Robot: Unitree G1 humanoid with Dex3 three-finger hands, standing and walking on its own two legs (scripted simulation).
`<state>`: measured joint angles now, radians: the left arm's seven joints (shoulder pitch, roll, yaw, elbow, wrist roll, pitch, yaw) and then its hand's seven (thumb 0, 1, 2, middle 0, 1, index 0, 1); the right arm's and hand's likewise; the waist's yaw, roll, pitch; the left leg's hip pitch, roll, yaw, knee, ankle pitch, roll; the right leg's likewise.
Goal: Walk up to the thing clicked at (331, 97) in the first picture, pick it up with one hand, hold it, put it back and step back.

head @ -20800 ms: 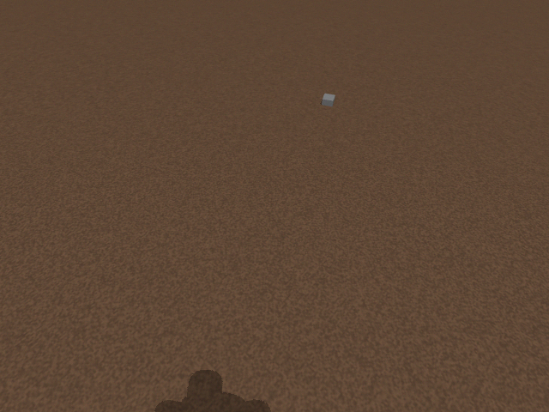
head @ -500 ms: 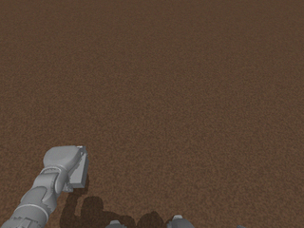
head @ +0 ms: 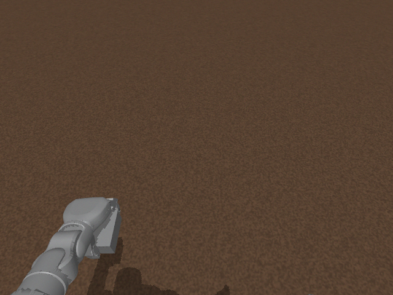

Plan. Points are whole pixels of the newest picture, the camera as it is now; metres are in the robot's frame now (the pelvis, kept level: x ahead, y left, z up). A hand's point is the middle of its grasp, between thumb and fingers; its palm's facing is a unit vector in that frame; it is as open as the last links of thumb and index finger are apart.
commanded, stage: hold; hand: left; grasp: from above
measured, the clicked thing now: (99, 231) +0.32 +0.21 -0.09
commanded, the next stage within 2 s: crouch in 1.74 s
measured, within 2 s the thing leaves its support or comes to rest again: neither
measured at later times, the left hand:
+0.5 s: hand (88, 229) +0.30 +0.22 -0.03, palm faces -0.46 -0.02 -0.89, open 11.0 cm
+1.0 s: hand (85, 234) +0.29 +0.21 -0.01, palm faces -0.45 -0.02 -0.89, open 11.0 cm
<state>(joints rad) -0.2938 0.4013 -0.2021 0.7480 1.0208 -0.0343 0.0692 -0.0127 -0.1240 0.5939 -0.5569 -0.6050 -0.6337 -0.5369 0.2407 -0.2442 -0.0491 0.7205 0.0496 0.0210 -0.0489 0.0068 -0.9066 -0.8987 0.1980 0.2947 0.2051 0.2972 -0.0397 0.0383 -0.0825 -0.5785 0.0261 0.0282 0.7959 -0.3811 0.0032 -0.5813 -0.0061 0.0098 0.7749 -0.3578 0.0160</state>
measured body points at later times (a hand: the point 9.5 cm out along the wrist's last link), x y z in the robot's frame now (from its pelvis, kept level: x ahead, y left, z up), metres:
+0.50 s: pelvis +0.00 +0.00 +0.01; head +0.02 -0.01 +0.46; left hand +0.32 +0.22 +0.02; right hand +0.12 -0.26 -0.10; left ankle +0.01 +0.12 -0.71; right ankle +0.01 -0.13 -0.71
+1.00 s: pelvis -0.01 +0.00 +0.02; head +0.01 -0.03 +0.47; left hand +0.30 +0.21 +0.04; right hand +0.13 -0.26 -0.09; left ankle +0.01 +0.12 -0.71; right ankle +0.01 -0.13 -0.71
